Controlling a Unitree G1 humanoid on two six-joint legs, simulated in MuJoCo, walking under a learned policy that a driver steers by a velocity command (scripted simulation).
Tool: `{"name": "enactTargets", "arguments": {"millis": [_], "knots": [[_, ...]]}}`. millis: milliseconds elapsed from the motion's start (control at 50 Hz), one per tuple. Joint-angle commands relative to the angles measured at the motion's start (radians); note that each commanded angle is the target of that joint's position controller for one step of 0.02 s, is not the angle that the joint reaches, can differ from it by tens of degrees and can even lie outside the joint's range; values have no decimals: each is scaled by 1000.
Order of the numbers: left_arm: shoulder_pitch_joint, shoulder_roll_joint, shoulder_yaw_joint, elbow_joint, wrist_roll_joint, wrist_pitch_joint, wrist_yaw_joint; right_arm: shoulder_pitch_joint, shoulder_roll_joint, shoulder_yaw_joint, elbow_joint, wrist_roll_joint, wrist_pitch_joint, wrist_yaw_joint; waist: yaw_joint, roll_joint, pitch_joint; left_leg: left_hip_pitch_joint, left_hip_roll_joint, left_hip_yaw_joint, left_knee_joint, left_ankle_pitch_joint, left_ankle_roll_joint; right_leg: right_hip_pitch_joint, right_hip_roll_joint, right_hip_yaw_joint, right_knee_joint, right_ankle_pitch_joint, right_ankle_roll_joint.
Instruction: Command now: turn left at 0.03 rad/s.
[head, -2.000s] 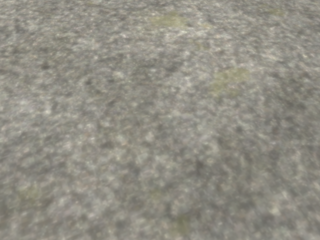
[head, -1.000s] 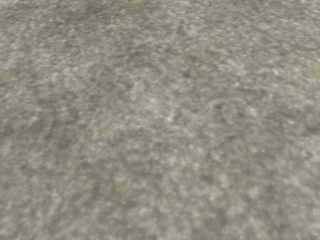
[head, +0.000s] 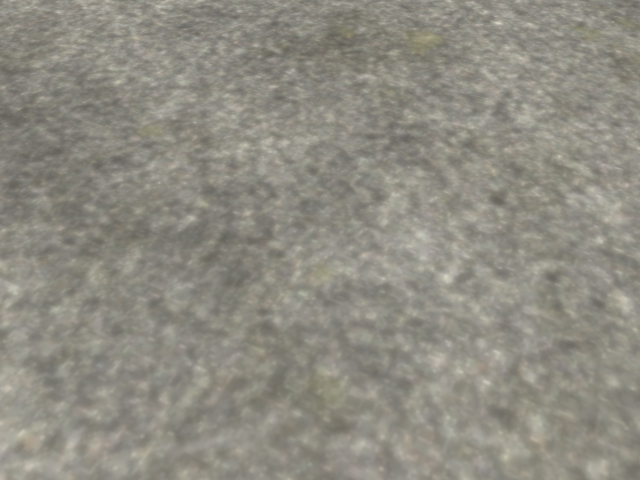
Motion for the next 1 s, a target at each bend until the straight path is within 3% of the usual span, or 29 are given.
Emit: {"name": "enactTargets", "arguments": {"millis": [20,380,780,800,840,860,900,960,1000], "knots": [[-1,127,24,-31,-1,-9,7,-27,-99,-23,-28,2,-13,-6,7,-9,-32,30,60,-64,-73,166,20,-22,-42,42,-88,160,-27],[20,106,10,64,-3,-1,12,-11,-102,-15,120,8,-12,-19,2,-7,-16,46,60,-51,-81,185,13,-18,-13,20,-103,163,-26],[87,80,-4,127,-4,-1,20,18,-79,0,199,9,-10,-23,-2,-3,3,25,53,-36,-93,146,8,-36,0,13,-111,130,-28],[109,71,-5,139,-5,1,21,37,-70,2,210,10,-9,-24,-2,-2,-20,32,42,-26,-96,39,11,-28,12,1,-112,30,-31],[107,90,3,134,-17,4,26,50,-94,-8,211,22,-8,-27,-7,0,31,-37,25,-22,-83,-331,40,-92,30,-2,-85,-288,-63],[100,93,5,124,-19,-1,28,48,-96,-9,203,23,-14,-27,-7,3,78,-88,37,-45,-90,-441,58,-138,21,17,-84,-388,-81],[109,77,3,114,-25,-25,22,64,-90,-10,195,30,-40,-21,-9,14,118,-114,77,-102,-98,-472,89,-184,-3,55,-66,-403,-106],[95,50,2,93,-29,-62,4,139,-104,-18,204,40,-75,-6,-31,57,91,-35,154,-232,-138,-477,145,-246,8,40,31,-305,-110],[82,18,-4,74,-34,-82,-9,173,-135,-27,207,41,-85,0,-26,142,75,10,252,-396,-232,-499,204,-266,40,-20,141,-182,-107]]}}
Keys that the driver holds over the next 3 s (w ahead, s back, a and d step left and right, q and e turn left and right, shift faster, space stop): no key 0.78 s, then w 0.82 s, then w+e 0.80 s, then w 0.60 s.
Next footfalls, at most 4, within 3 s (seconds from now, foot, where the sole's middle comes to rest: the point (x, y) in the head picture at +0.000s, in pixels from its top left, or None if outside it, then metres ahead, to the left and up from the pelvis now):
1.48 left None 0.42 0.09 -0.77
2.04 right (425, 400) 0.69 -0.19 -0.77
2.52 left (376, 281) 1.03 -0.10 -0.77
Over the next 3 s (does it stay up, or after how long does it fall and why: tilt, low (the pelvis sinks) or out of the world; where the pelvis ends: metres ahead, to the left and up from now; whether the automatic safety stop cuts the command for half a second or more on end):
stays up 1.04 -0.26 0.00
